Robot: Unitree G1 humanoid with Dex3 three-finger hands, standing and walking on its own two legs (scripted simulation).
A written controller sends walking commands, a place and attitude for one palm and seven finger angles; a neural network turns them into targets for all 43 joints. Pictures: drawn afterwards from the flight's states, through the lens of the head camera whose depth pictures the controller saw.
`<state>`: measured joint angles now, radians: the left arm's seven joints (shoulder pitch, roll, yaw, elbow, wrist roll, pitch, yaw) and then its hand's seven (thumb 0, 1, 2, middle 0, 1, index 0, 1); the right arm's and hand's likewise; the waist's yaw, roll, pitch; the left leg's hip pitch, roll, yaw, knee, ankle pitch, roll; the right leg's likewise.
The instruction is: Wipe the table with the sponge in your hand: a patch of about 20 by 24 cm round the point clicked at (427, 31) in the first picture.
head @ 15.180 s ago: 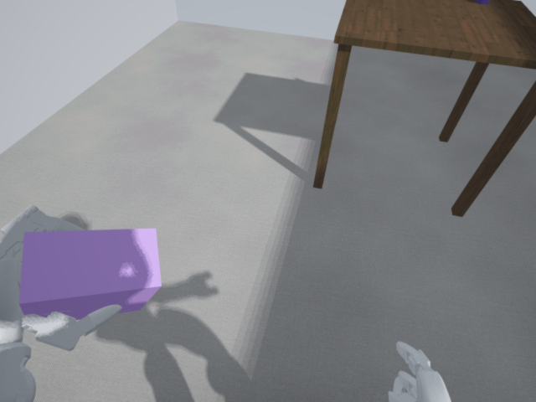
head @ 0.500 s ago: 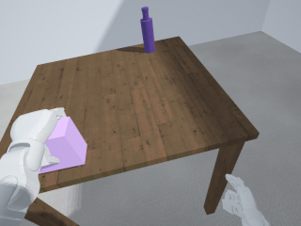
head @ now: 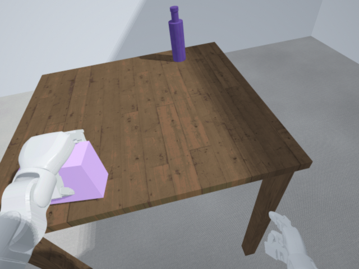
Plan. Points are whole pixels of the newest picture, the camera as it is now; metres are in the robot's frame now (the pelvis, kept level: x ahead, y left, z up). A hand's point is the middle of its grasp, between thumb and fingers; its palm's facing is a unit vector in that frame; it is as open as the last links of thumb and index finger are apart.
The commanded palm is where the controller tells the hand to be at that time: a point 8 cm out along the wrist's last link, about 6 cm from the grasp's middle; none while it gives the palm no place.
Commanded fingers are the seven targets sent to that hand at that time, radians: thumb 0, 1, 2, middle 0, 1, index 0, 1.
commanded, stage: move the sponge above the wiping area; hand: left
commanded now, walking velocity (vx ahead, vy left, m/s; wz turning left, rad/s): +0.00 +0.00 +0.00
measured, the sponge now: (72, 178) +0.25 +0.29 +0.09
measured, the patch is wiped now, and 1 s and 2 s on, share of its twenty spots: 0.00 0.00 0.00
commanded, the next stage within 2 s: none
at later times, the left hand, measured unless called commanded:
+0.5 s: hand (56, 166) +0.24 +0.29 +0.14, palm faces +0.06 -0.04 -1.00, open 10.4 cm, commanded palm +0.21 +0.30 +0.22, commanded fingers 0.00 0.10 1.30 -1.20 -1.60 -1.20 -1.60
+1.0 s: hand (47, 161) +0.24 +0.30 +0.16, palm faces +0.12 -0.01 -0.99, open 10.4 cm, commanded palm +0.21 +0.30 +0.23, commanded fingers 0.00 0.10 1.30 -1.20 -1.60 -1.20 -1.60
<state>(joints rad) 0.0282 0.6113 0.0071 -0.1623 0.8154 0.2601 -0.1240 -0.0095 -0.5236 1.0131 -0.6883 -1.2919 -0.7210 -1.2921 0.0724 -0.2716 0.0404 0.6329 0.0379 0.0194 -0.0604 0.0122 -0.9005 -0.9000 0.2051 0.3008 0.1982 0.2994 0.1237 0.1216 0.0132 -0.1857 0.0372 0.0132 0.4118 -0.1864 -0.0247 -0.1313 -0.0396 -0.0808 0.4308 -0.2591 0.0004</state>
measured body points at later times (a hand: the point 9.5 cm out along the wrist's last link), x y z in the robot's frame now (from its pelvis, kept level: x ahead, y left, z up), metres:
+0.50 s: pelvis +0.00 +0.01 +0.00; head +0.00 -0.03 +0.45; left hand +0.23 +0.29 +0.20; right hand +0.25 -0.18 -0.08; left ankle +0.02 +0.14 -0.74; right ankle -0.02 -0.12 -0.74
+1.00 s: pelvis -0.01 +0.00 +0.00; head -0.02 -0.04 +0.45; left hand +0.23 +0.30 +0.22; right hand +0.24 -0.20 -0.08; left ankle +0.02 +0.14 -0.74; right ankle -0.02 -0.12 -0.74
